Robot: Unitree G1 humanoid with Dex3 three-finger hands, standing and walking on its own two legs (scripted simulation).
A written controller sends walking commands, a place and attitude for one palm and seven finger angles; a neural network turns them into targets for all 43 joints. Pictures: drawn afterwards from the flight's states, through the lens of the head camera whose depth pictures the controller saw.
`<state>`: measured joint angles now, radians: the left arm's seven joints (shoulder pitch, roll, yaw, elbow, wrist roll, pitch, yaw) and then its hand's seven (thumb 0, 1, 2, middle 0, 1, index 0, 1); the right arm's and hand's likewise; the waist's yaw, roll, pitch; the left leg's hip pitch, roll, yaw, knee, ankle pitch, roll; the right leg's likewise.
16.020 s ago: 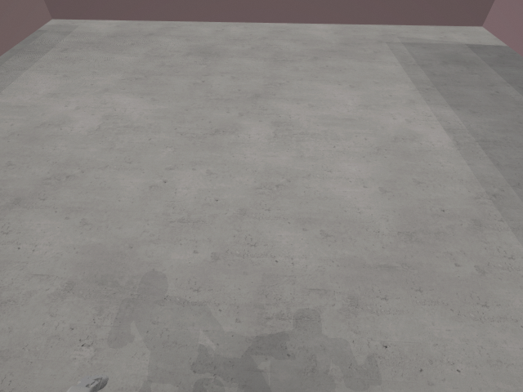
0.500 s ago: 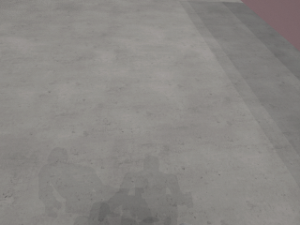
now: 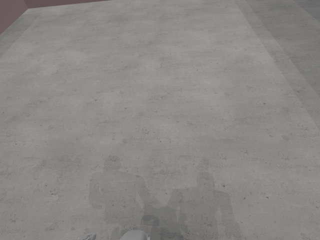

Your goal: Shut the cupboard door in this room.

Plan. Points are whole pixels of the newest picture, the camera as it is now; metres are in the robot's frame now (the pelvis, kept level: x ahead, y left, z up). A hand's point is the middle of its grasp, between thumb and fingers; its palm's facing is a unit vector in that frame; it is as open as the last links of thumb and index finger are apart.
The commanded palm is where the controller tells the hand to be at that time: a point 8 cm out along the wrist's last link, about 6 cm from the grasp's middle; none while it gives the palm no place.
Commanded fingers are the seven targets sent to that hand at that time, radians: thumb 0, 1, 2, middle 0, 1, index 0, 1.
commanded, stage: turn or walk to find it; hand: left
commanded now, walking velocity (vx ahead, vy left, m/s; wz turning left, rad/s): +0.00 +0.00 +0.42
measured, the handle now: out of the picture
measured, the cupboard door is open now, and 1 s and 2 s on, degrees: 82 82 82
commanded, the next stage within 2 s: stand and wait in 0.30 s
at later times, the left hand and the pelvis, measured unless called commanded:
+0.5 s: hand out of the picture -0.04 +0.26 -0.18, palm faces +0.27 -0.93 -0.24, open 7.4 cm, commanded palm none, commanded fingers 0.00 0.90 0.90 -0.20 -0.30 -0.20 -0.30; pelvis -0.02 +0.05 +0.00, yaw +12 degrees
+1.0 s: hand out of the picture -0.03 +0.20 -0.14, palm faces +0.42 -0.86 -0.28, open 7.4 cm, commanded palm none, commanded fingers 0.00 0.90 0.90 -0.20 -0.30 -0.20 -0.30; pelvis -0.04 -0.01 +0.00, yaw +26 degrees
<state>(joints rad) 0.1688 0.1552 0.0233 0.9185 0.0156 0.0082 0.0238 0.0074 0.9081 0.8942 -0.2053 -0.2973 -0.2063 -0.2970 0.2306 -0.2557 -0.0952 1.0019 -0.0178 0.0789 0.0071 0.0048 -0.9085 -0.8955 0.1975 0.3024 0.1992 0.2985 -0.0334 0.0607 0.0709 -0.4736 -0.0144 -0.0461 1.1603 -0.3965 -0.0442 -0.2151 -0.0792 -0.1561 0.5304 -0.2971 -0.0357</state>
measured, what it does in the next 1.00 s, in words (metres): steps on the spot, turning left: left foot, then right foot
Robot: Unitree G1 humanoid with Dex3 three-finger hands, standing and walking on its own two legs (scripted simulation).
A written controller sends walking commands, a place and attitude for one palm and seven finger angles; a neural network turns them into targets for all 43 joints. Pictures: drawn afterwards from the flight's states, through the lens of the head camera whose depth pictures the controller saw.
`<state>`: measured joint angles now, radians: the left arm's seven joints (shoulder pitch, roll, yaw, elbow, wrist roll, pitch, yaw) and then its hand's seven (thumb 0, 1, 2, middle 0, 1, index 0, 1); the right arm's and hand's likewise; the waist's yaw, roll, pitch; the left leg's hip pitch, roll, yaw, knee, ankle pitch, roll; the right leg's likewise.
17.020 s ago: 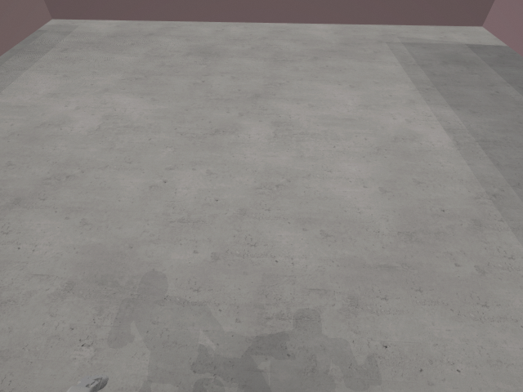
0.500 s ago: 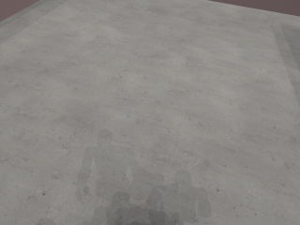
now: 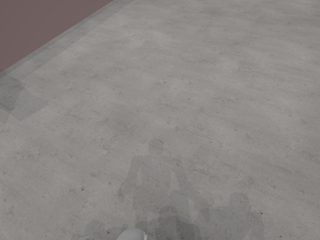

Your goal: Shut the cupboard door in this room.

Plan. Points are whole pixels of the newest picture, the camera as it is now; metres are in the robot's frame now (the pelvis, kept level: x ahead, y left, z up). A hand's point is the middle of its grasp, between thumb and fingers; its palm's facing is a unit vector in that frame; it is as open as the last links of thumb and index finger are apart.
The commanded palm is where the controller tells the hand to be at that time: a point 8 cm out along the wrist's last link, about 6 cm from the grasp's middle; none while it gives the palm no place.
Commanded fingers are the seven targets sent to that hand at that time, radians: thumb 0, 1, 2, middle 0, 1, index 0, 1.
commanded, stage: turn or walk to find it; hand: left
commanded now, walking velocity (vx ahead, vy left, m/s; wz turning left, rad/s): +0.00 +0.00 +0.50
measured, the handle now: out of the picture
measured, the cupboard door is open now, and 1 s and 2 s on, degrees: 82 82 82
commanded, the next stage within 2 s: none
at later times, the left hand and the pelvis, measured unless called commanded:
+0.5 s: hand out of the picture -0.01 +0.29 -0.17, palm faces +0.29 -0.93 -0.25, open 7.4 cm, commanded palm none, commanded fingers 0.00 0.90 0.90 -0.20 -0.30 -0.20 -0.30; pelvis -0.02 +0.06 +0.00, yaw +14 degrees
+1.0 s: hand out of the picture -0.04 +0.20 -0.14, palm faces +0.50 -0.82 -0.28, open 7.4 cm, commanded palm none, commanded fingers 0.00 0.90 0.90 -0.20 -0.30 -0.20 -0.30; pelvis -0.02 -0.01 +0.00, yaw +31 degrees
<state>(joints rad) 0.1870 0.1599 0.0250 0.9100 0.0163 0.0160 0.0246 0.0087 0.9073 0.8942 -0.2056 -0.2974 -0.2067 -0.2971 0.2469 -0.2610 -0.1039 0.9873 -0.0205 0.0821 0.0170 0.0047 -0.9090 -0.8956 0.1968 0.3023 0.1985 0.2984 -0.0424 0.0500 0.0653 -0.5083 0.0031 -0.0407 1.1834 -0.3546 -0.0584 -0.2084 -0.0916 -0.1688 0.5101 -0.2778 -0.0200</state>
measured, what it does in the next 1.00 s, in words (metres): steps on the spot, turning left: left foot, then right foot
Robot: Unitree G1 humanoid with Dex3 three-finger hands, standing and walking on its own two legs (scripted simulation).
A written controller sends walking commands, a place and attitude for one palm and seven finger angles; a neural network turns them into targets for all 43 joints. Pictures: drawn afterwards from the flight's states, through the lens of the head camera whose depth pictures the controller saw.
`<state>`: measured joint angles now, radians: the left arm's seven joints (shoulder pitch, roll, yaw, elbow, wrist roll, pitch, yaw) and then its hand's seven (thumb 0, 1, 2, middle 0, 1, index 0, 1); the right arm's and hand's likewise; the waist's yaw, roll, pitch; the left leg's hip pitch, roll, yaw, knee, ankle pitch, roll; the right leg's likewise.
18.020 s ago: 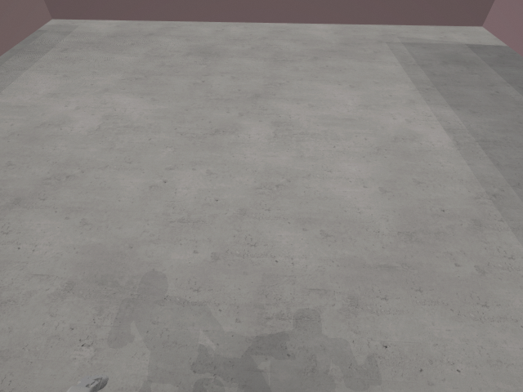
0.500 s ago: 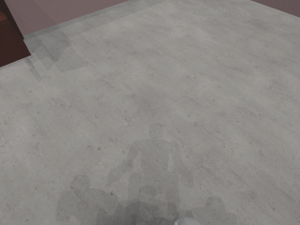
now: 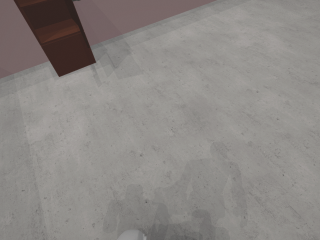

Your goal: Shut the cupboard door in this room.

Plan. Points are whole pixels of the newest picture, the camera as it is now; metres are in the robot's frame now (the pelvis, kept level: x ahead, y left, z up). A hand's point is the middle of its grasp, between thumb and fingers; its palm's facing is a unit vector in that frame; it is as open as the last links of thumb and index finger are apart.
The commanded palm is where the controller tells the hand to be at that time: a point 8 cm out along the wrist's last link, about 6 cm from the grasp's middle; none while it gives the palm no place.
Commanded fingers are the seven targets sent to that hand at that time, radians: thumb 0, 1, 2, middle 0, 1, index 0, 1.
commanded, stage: turn or walk to find it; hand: left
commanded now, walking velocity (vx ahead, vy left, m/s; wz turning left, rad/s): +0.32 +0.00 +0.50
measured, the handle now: out of the picture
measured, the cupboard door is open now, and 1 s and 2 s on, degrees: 82 82 82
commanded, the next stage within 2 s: none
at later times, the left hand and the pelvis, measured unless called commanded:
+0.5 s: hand out of the picture +0.03 +0.30 -0.18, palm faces +0.28 -0.94 -0.21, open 7.4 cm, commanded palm none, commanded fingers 0.00 0.90 0.90 -0.20 -0.30 -0.20 -0.30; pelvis +0.10 +0.10 +0.00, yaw +13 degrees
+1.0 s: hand (86, 177) +0.35 +0.29 -0.16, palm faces +0.33 -0.92 -0.23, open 7.3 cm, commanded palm none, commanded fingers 0.00 0.90 0.90 -0.20 -0.30 -0.20 -0.30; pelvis +0.32 +0.09 -0.01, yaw +19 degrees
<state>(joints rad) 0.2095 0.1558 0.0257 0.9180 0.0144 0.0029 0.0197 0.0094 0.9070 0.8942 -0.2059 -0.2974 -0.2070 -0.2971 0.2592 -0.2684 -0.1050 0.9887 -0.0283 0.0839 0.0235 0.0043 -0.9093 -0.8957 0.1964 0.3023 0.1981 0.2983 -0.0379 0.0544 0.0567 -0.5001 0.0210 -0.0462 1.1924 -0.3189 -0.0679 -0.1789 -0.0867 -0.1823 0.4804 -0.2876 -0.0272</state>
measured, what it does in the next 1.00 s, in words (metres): walks ahead, turning left: left foot, then right foot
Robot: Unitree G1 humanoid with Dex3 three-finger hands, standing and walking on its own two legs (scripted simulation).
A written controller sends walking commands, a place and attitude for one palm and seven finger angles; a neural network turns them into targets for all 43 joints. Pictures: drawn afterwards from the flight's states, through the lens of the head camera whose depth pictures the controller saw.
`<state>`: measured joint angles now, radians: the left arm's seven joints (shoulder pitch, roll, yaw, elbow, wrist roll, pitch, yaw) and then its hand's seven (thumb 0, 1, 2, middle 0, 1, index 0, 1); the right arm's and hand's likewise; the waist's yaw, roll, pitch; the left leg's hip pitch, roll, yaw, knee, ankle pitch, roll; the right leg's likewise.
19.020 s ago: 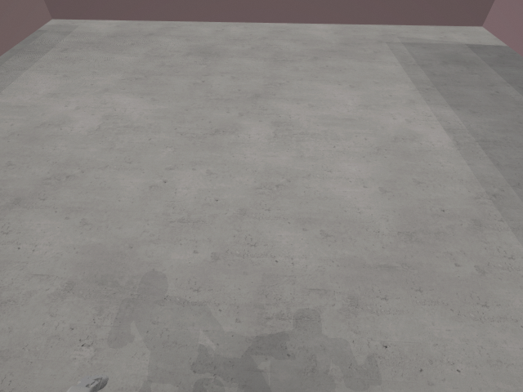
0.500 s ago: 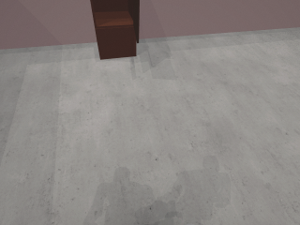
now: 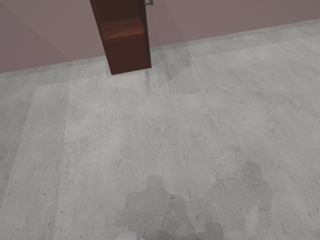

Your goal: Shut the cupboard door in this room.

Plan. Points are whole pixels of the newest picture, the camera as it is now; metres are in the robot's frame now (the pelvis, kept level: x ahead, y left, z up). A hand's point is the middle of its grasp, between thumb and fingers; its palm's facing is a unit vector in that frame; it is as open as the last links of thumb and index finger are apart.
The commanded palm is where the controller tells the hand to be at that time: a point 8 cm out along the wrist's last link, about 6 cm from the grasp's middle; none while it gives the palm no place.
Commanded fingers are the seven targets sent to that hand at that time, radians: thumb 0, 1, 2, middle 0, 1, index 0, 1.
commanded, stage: turn or walk to find it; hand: left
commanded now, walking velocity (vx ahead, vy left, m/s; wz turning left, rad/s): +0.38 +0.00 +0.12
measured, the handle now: out of the picture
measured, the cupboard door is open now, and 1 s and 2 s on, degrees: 82 82 82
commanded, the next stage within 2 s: stand and wait in 1.90 s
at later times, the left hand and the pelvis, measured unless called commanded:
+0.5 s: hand out of the picture +0.11 +0.21 -0.17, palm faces +0.14 -0.98 -0.12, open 7.4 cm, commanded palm none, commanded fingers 0.00 0.90 0.90 -0.20 -0.30 -0.20 -0.30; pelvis +0.19 +0.06 +0.00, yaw +2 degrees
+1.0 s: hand (124, 137) +0.50 +0.17 -0.15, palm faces +0.01 -0.97 -0.23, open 7.3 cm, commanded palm none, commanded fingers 0.00 0.90 0.90 -0.20 -0.30 -0.20 -0.30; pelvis +0.40 -0.01 -0.01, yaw +2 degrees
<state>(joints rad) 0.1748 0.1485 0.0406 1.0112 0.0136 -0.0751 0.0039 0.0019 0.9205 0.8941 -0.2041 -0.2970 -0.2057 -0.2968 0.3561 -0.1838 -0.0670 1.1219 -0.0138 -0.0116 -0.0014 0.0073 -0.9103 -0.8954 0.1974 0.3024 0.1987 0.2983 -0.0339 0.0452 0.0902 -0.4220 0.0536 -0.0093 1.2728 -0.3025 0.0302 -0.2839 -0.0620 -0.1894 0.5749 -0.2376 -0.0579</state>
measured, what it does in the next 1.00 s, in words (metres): walks ahead: left foot, then right foot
